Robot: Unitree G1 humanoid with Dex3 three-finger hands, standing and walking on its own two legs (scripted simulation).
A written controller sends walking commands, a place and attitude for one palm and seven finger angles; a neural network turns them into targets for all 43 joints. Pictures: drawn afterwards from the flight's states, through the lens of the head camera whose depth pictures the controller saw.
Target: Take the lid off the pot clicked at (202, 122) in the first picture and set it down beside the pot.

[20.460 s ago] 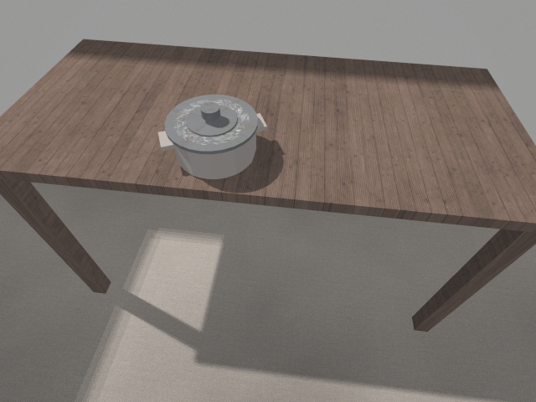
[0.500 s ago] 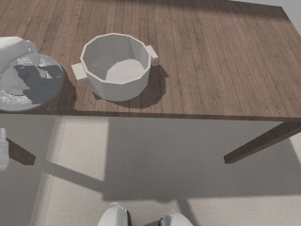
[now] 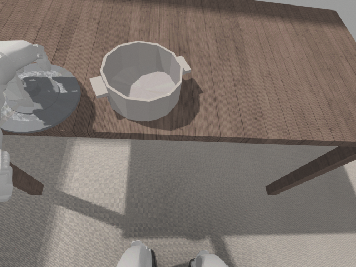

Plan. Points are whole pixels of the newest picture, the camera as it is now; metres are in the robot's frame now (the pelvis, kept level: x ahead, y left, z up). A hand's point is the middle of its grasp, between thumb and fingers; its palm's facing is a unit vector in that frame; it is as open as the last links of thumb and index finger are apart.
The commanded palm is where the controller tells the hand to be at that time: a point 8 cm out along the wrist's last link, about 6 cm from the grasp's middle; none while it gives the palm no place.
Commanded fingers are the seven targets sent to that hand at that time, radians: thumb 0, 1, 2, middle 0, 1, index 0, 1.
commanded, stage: raise the empty hand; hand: left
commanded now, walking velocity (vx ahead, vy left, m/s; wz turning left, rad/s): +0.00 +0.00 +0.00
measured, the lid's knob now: (28, 87) +0.51 +0.31 +0.04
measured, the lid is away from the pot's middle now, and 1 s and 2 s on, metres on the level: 0.25 0.25 0.25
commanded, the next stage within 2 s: draw the hand back to the body in 1.14 s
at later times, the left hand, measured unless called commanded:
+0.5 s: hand (6, 61) +0.49 +0.30 +0.13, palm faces -0.39 -0.10 -0.91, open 11.0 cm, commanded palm +0.53 +0.29 +0.20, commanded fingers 0.00 0.00 0.62 -0.34 -0.88 -0.34 -0.88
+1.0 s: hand out of the picture +0.49 +0.30 +0.18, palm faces -0.37 -0.11 -0.92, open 11.0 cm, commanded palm +0.53 +0.29 +0.25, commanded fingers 0.00 0.00 0.62 -0.34 -0.88 -0.34 -0.88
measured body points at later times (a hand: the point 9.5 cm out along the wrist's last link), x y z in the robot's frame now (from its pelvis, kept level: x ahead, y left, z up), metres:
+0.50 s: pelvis +0.01 +0.00 +0.01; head +0.10 +0.04 +0.45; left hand +0.51 +0.31 +0.18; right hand +0.00 -0.28 -0.10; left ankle +0.04 +0.04 -0.69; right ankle -0.02 -0.18 -0.69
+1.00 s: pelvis +0.01 -0.01 +0.02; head +0.09 +0.02 +0.46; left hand +0.51 +0.31 +0.23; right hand +0.02 -0.29 -0.09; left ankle +0.04 +0.04 -0.69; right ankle -0.02 -0.18 -0.69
